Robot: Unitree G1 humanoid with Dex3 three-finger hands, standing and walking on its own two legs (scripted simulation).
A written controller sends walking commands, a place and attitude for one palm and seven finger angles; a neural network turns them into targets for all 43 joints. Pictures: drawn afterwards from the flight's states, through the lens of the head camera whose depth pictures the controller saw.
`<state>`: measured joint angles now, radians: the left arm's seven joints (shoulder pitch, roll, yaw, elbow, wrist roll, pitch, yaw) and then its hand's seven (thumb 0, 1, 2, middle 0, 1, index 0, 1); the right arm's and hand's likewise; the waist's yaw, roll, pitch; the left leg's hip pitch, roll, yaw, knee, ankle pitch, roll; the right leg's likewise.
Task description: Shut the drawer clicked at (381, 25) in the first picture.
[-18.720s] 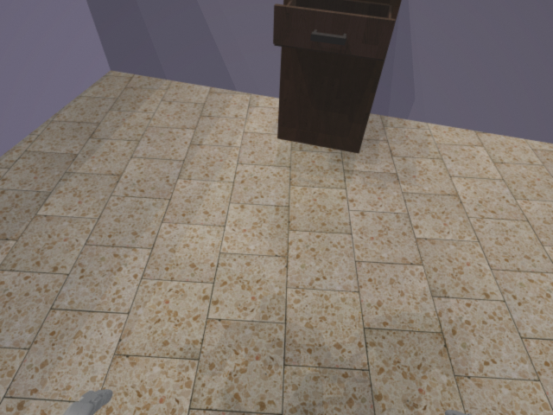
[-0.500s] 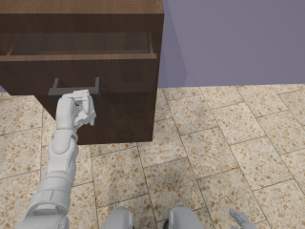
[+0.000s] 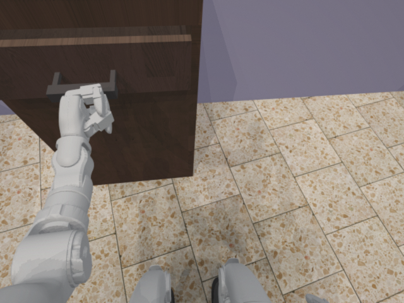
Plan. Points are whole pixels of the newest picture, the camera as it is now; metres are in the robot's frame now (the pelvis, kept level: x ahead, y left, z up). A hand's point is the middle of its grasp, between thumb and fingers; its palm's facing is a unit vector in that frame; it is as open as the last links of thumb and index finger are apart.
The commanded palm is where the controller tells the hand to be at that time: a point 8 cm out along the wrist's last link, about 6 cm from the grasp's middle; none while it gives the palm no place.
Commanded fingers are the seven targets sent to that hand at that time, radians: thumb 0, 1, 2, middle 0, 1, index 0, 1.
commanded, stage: push the drawer shut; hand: left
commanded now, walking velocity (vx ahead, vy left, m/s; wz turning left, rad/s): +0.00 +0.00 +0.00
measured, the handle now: (84, 84) +0.55 +0.22 +0.05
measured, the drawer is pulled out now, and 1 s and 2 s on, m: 0.04 0.00 0.00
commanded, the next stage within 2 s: pull the fist back off the drawer in 0.68 s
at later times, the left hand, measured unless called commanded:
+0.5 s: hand (106, 96) +0.52 +0.17 +0.05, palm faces +0.07 -1.00 -0.04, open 3.1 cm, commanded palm +0.51 +0.22 +0.06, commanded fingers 0.00 0.90 0.90 -1.40 -1.60 -1.40 -1.60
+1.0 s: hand (105, 95) +0.52 +0.18 +0.05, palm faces +0.07 -1.00 -0.06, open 3.1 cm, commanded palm +0.51 +0.21 +0.06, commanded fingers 0.00 0.90 0.90 -1.40 -1.60 -1.40 -1.60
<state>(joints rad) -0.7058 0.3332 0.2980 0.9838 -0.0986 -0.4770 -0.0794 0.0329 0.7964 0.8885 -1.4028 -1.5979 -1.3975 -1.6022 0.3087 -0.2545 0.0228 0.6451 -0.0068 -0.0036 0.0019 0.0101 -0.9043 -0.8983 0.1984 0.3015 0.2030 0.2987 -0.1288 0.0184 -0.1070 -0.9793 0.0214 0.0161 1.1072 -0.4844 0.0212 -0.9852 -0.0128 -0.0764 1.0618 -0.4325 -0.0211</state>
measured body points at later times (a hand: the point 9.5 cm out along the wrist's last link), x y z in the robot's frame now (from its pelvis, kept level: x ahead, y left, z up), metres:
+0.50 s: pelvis +0.00 +0.01 +0.00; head +0.14 +0.02 +0.42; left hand +0.51 +0.23 +0.06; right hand +0.00 -0.25 -0.12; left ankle +0.02 +0.11 -0.66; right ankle +0.04 -0.11 -0.66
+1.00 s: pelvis -0.03 +0.01 -0.02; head +0.12 +0.04 +0.41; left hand +0.51 +0.23 +0.06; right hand -0.03 -0.26 -0.12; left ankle +0.02 +0.11 -0.66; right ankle +0.04 -0.11 -0.66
